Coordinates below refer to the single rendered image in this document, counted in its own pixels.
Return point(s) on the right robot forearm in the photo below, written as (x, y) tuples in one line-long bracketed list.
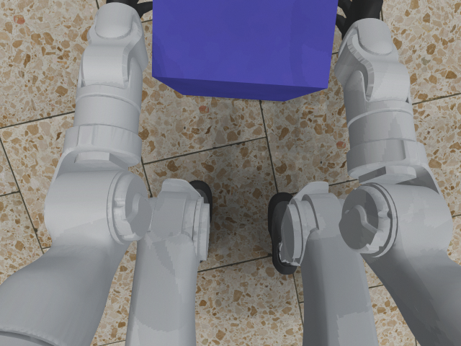
[(379, 112)]

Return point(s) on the robot right shin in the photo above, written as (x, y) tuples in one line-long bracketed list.
[(310, 188)]

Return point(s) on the carton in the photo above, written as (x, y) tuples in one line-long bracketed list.
[(273, 50)]

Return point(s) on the right robot hand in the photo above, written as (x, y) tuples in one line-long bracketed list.
[(356, 10)]

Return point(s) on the left robot upper arm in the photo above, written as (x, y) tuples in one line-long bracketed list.
[(59, 299)]

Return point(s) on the right robot upper arm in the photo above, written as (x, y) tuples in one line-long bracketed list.
[(403, 233)]

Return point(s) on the robot right thigh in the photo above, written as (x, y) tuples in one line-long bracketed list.
[(337, 305)]

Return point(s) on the left robot hand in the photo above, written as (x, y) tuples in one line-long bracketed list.
[(141, 8)]

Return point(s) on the left robot forearm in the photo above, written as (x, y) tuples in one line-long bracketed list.
[(104, 135)]

